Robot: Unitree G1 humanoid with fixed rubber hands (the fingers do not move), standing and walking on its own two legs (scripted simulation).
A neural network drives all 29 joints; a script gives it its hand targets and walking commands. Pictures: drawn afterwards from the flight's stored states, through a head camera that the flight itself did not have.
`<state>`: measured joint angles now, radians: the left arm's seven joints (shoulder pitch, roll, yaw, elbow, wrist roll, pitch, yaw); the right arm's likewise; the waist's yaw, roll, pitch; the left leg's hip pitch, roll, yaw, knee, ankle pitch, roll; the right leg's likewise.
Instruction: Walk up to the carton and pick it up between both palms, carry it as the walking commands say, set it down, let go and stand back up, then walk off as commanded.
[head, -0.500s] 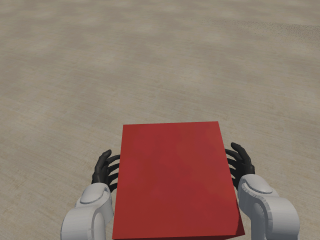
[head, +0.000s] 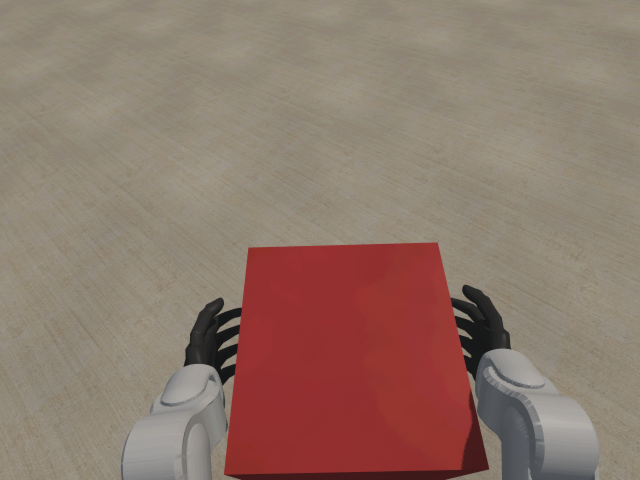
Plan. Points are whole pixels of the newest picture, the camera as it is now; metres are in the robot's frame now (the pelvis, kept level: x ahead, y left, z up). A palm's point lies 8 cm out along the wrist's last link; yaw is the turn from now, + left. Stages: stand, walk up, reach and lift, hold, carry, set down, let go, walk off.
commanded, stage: carry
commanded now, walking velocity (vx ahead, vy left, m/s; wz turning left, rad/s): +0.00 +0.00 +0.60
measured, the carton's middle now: (345, 374) +0.25 -0.01 +0.03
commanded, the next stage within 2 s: none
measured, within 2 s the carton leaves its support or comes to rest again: neither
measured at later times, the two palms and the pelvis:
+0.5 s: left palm out of the picture +0.14 +0.25 +0.09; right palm (375, 374) +0.22 -0.04 +0.08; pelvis -0.04 +0.04 +0.00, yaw +15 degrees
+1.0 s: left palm out of the picture +0.11 +0.26 +0.09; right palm (359, 395) +0.20 -0.02 +0.09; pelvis -0.07 +0.05 +0.00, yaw +16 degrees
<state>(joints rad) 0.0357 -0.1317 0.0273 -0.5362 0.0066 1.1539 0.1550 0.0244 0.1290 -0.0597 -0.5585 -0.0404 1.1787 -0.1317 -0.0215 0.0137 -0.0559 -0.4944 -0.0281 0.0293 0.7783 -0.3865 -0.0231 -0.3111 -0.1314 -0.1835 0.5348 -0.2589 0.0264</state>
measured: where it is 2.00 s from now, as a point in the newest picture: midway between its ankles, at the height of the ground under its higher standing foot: outside the picture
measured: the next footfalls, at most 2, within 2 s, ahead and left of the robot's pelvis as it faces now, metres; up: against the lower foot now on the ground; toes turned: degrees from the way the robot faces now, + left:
left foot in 0.08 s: +0.06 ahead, +0.13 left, +0.00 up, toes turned +6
right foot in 0.38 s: +0.04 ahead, -0.06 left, +0.00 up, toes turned +9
